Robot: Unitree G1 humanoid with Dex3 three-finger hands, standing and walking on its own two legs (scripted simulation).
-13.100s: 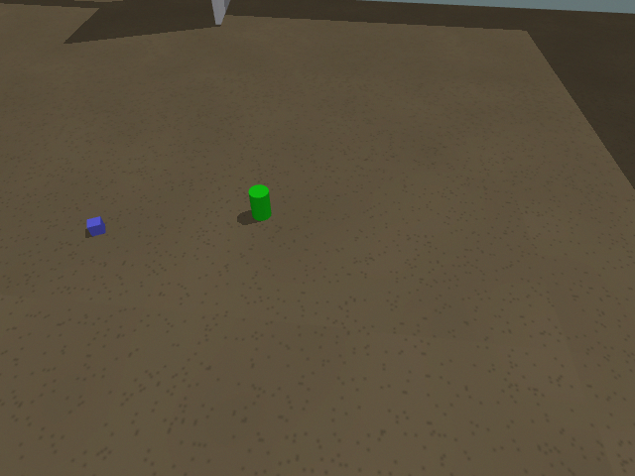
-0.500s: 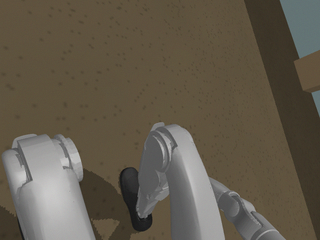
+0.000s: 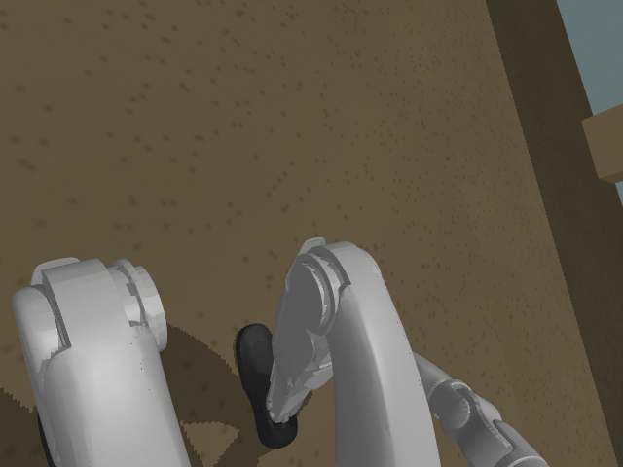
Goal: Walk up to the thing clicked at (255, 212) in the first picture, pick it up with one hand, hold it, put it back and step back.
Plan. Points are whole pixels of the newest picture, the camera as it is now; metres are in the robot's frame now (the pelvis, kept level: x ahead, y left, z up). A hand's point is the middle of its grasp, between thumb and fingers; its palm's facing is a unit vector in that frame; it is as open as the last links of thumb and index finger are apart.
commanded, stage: settle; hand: left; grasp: from the side
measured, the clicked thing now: out of the picture +0.40 +0.32 -0.20
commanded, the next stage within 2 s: lift in 1.64 s
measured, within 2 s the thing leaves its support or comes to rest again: neither
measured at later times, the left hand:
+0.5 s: hand out of the picture +0.36 +0.34 -0.05, palm faces +0.44 -0.90 -0.04, open 11.9 cm
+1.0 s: hand out of the picture +0.37 +0.33 +0.02, palm faces +0.43 -0.90 -0.06, open 11.9 cm
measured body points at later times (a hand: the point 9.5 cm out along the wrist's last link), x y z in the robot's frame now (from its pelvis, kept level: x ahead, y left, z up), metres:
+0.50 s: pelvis +0.01 -0.01 +0.03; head +0.17 +0.15 +0.42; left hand +0.33 +0.39 -0.05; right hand +0.22 -0.23 -0.04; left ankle +0.09 +0.13 -0.25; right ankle +0.14 -0.13 -0.25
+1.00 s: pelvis +0.03 -0.02 +0.06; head +0.22 +0.08 +0.46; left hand +0.34 +0.38 +0.03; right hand +0.23 -0.25 -0.06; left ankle +0.09 +0.13 -0.25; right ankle +0.14 -0.13 -0.25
